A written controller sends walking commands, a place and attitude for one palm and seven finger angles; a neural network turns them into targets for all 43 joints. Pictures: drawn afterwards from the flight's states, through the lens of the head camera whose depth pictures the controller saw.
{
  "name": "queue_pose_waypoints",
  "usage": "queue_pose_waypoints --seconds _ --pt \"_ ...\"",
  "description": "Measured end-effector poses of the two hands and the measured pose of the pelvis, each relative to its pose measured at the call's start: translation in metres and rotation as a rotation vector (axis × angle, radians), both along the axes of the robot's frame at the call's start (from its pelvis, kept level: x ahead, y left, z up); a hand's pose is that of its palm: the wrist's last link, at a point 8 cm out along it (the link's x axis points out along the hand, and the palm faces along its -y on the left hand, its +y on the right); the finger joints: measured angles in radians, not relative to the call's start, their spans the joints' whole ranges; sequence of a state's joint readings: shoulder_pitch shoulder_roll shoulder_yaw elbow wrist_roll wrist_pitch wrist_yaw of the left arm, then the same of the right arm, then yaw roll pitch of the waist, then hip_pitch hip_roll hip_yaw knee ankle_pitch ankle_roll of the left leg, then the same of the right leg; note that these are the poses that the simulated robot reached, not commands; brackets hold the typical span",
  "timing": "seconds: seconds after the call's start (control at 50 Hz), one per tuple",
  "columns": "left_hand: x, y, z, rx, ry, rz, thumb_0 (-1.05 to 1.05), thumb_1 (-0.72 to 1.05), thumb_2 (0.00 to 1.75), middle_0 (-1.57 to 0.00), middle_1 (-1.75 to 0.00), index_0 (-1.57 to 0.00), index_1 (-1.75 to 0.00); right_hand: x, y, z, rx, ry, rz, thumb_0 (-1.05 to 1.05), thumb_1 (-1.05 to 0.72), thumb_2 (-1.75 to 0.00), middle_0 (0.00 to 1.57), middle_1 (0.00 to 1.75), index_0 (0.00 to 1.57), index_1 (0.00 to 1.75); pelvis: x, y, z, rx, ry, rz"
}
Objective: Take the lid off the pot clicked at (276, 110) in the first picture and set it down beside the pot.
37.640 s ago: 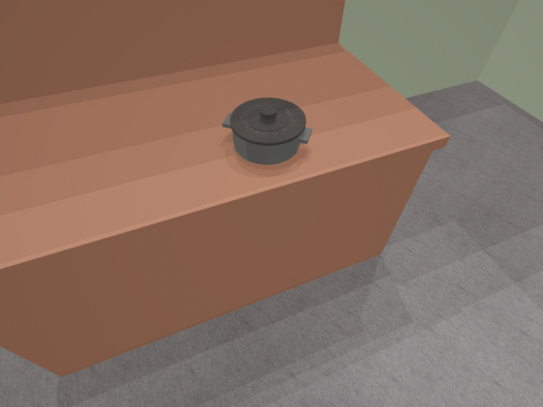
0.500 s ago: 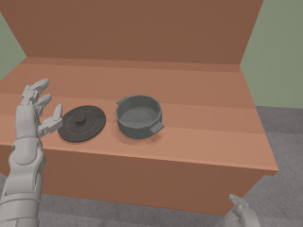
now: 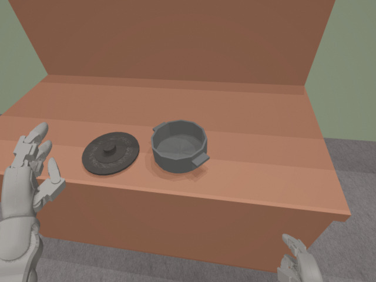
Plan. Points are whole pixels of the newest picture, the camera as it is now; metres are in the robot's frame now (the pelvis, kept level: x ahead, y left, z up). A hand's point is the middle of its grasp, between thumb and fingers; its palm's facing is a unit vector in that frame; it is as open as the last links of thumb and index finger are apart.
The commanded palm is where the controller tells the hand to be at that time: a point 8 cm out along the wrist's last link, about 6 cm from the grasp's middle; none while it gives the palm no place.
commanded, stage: draw the hand back to the body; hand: left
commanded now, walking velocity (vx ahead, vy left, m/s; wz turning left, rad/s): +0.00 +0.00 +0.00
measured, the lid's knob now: (109, 147) +0.52 +0.33 -0.07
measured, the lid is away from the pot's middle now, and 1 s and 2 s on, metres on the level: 0.24 0.24 0.24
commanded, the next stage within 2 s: step back with the hand held close in 0.44 s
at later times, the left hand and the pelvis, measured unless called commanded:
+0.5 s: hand (34, 217) +0.17 +0.26 +0.15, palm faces +0.40 -0.84 -0.36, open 7.4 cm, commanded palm +0.12 +0.30 +0.17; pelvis +0.00 +0.02 +0.00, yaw +1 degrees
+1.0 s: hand (17, 224) +0.17 +0.29 +0.14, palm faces +0.22 -0.83 -0.52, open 7.4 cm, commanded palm +0.10 +0.33 +0.17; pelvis -0.03 +0.06 -0.01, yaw +0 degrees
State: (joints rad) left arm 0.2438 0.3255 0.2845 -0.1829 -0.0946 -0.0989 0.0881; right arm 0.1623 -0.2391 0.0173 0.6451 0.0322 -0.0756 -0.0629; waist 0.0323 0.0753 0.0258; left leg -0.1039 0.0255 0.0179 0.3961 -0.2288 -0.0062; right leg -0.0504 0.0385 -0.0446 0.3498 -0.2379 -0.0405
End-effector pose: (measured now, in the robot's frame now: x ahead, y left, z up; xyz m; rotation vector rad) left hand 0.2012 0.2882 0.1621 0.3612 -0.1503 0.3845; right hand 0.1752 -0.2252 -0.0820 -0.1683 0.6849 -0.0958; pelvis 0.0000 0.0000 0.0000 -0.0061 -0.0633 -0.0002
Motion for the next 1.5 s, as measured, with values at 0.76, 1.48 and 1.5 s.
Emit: queue_pose_waypoints --seconds 0.76,1.48,1.5 --pt "-0.053 0.033 0.012 0.153 -0.006 -0.060 0.01 0.90 0.89 -0.20 -0.30 -0.21 -0.30 -0.006 0.036 0.009 -0.048 0.026 0.027 0.02 -0.90 -0.90 0.20 0.30 0.21 0.30 -0.013 0.035 -0.004 -0.024 0.062 -0.011" --pt "-0.114 0.053 0.001 0.203 -0.082 -0.117 0.01 0.89 0.89 -0.21 -0.30 -0.21 -0.30 -0.091 0.046 0.005 -0.131 0.037 -0.050 0.02 -0.90 -0.90 0.20 0.29 0.21 0.30 -0.074 0.057 -0.022 -0.048 0.084 0.009" --pt "-0.115 0.053 0.003 0.211 -0.089 -0.118 0.01 0.89 0.89 -0.21 -0.30 -0.21 -0.30 -0.091 0.047 0.006 -0.129 0.030 -0.048 0.02 -0.90 -0.90 0.20 0.29 0.21 0.30 -0.076 0.057 -0.022 -0.047 0.086 0.007"
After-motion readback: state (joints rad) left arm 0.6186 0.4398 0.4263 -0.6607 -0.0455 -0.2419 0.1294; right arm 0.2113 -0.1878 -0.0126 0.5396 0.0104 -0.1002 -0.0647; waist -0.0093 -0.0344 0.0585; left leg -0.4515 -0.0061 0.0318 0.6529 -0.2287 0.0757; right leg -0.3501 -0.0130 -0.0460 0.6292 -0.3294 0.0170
